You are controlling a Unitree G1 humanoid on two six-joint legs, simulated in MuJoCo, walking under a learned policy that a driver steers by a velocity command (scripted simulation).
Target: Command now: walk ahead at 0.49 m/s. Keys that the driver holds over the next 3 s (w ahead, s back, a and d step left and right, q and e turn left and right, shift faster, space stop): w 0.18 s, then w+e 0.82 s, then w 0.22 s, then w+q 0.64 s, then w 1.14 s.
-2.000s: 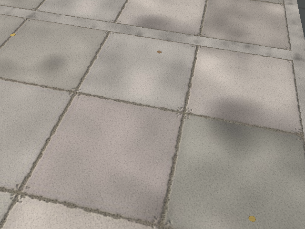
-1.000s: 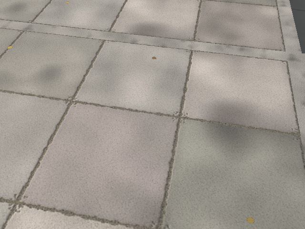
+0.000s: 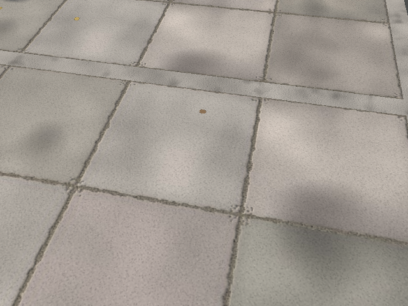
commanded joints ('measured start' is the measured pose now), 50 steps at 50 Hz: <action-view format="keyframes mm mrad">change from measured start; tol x32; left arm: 1 -6 81 9 -30 2 -23 4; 21 315 -2 -18 -36 -20 10 54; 42 -196 64 31 -274 -25 64 -11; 50 182 212 91 -218 -17 34 14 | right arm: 1 95 -45 -21 -31 -5 19 -8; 14 -384 -54 -9 -205 -8 -8 38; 21 154 -276 -83 -104 -35 -19 30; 50 -139 -144 -34 -221 24 -58 17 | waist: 1 -44 -93 -30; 16 44 -91 43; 21 -108 281 -481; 30 12 46 -17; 50 93 -104 -216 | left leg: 1 -90 84 -37 -55 62 -3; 16 -133 -14 8 -740 301 -35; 19 374 -16 11 -732 263 38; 21 926 374 -652 -854 57 218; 27 316 194 -101 -1053 191 103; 37 391 193 185 -1104 343 104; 45 527 200 299 -631 973 27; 48 -278 -116 22 201 -319 -89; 50 -394 -18 -40 144 -140 -35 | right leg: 1 38 -269 276 -291 43 -165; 19 181 -214 193 194 403 -44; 22 -459 -66 231 898 -426 34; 35 -412 -203 132 439 161 57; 45 -61 -22 -70 198 -45 -75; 48 706 -414 932 -90 -214 -385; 50 535 -355 683 -124 -85 -277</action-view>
